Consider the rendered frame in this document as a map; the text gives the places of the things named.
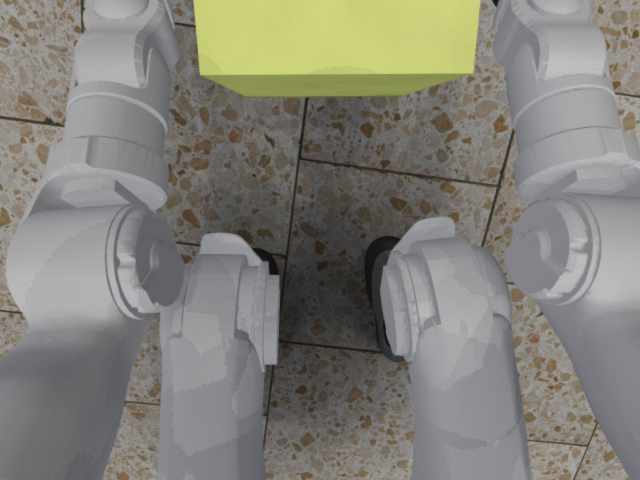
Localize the carton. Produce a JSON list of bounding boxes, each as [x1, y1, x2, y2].
[[193, 0, 480, 98]]

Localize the robot right forearm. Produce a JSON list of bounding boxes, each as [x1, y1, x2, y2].
[[492, 0, 640, 203]]

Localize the robot right upper arm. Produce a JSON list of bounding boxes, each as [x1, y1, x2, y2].
[[505, 192, 640, 480]]

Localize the right robot foot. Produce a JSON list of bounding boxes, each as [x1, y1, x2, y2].
[[365, 236, 405, 362]]

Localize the robot right shin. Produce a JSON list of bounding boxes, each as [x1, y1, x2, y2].
[[386, 217, 512, 356]]

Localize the robot left forearm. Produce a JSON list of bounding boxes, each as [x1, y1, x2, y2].
[[6, 0, 180, 297]]

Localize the robot left upper arm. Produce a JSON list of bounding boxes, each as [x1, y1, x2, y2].
[[0, 203, 184, 480]]

